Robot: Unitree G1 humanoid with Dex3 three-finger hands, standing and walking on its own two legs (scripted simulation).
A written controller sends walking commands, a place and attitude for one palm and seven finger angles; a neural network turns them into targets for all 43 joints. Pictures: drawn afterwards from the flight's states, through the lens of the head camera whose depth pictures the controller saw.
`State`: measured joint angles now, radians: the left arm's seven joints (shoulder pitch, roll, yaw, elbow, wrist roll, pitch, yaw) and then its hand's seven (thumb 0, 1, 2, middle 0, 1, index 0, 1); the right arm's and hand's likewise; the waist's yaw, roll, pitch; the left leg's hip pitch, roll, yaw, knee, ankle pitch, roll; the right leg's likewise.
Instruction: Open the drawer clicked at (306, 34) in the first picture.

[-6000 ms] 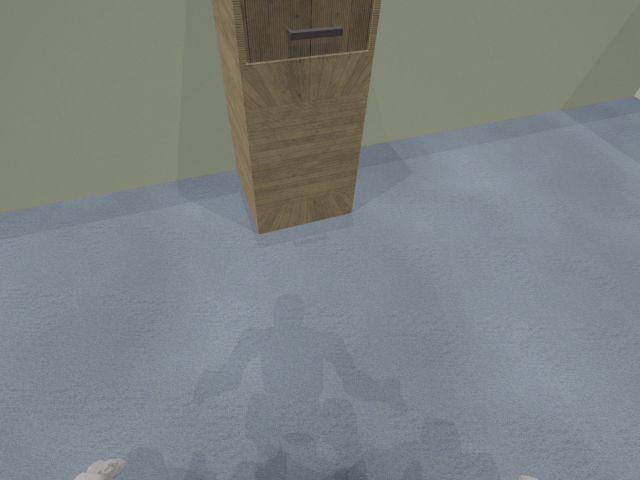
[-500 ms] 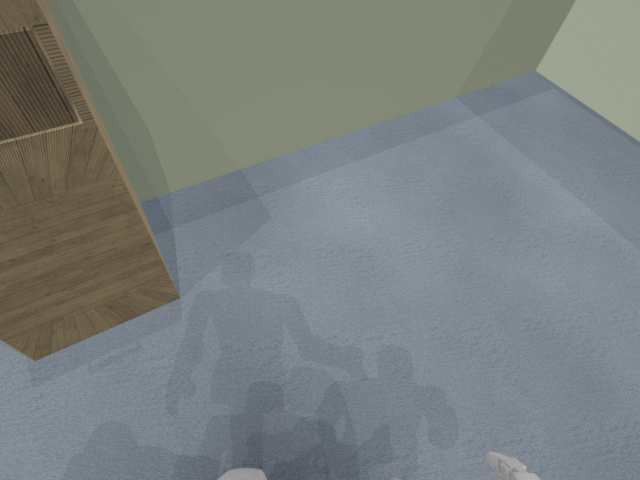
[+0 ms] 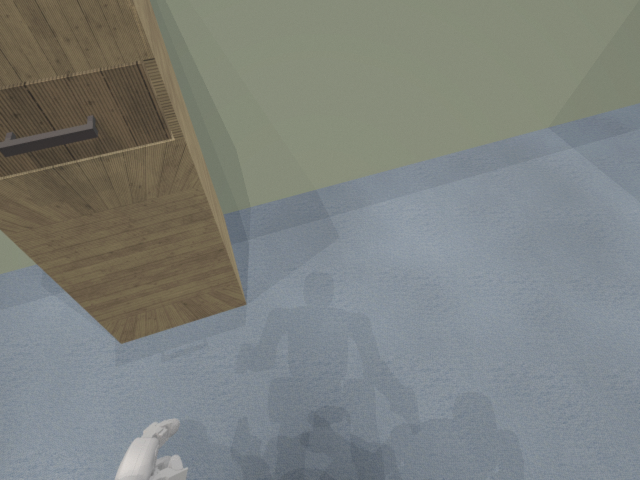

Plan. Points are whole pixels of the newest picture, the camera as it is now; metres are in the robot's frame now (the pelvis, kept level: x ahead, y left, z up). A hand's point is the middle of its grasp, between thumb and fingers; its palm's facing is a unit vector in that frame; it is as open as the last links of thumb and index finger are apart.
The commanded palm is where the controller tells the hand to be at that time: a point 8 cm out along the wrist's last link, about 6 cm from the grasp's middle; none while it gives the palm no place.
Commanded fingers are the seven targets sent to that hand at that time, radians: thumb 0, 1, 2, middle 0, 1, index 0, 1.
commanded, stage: turn to face it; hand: left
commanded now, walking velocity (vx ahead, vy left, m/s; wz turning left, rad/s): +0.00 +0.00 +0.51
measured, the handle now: (50, 134) +0.67 +0.51 +0.06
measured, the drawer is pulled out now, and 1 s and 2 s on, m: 0.00 0.00 0.00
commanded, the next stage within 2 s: take the last steps up to it in 0.34 s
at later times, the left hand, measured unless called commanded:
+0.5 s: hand out of the picture -0.08 +0.25 -0.18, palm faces +0.31 -0.92 -0.25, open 7.4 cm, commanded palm none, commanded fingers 0.00 0.90 0.90 -0.20 -0.30 -0.20 -0.30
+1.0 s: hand out of the picture +0.09 +0.23 -0.15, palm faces +0.27 -0.94 -0.22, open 7.4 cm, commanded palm none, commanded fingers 0.00 0.90 0.90 -0.20 -0.30 -0.20 -0.30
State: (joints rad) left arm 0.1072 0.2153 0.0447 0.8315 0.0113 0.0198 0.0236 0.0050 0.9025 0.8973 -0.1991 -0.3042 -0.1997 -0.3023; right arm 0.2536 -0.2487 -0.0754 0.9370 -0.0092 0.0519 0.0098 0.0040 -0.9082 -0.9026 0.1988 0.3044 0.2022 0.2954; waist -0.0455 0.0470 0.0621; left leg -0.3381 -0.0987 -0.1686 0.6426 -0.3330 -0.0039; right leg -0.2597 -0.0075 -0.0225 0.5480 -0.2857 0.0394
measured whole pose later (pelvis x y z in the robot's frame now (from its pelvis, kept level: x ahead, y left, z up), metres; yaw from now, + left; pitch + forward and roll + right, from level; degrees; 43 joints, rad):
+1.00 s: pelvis +0.06 +0.03 +0.00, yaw +17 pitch -2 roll +1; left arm 0.18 0.16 0.04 1.01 0.03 -0.03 -0.01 0.00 0.90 0.90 -0.20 -0.30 -0.20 -0.30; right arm 0.45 -0.18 -0.03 1.15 -0.02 -0.01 -0.01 0.00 -0.92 -0.90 0.20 0.30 0.20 0.29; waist -0.04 0.04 0.04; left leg -0.13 0.00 0.02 0.64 -0.45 0.02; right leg -0.29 -0.04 -0.12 0.58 -0.26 -0.01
